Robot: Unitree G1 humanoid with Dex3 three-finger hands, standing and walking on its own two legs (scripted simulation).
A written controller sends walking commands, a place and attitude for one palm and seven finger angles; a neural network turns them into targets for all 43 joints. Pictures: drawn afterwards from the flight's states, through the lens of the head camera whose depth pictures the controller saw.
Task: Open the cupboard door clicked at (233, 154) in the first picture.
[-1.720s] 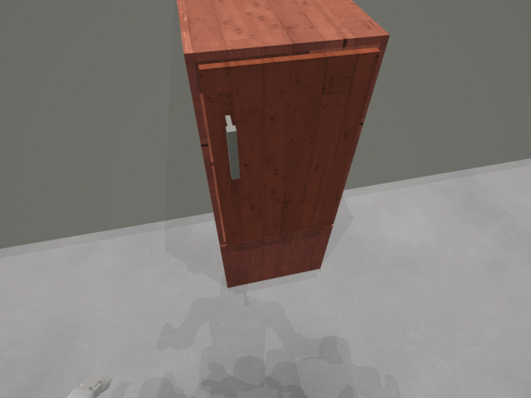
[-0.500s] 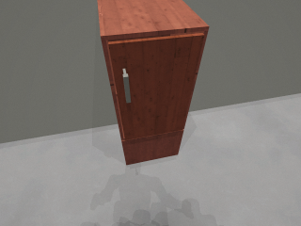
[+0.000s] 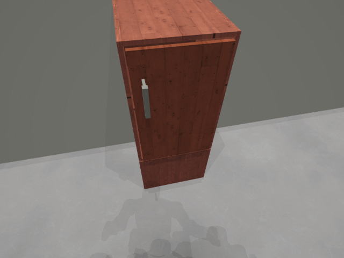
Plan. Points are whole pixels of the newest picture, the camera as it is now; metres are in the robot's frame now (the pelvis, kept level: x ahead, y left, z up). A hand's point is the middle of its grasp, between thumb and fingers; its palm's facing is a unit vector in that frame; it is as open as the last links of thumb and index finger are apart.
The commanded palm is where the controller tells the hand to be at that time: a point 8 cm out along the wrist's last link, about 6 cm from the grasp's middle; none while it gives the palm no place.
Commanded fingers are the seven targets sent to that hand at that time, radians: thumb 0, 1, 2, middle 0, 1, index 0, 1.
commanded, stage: walk to a spot facing it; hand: left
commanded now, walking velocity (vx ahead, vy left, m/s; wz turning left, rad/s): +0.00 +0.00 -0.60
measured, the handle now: (145, 99) +0.61 +0.13 +0.00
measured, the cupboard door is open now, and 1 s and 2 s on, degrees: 0 0 0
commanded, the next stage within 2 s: none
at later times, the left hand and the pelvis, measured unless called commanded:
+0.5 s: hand out of the picture +0.05 +0.14 -0.16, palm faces -0.17 -0.94 -0.28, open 7.3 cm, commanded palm none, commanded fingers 0.00 0.90 0.90 -0.20 -0.30 -0.20 -0.30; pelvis -0.02 -0.05 -0.01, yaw -15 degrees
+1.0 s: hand out of the picture +0.14 +0.17 -0.17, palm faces -0.42 -0.87 -0.26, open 7.4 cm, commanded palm none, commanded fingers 0.00 0.90 0.90 -0.20 -0.30 -0.20 -0.30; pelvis +0.00 +0.00 -0.01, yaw -32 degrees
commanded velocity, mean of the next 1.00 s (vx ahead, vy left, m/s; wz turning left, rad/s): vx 0.00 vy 0.00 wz -0.60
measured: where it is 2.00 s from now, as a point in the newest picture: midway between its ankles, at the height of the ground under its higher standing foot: outside the picture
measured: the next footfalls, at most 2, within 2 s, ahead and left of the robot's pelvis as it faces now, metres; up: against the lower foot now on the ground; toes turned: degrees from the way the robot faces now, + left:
left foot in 1.02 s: +0.08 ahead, +0.08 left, +0.00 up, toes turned -36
right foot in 1.52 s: -0.08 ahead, -0.11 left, +0.00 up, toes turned -58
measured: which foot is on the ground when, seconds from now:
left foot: down 0.00-0.34, up 0.36-1.00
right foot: down 0.00-1.00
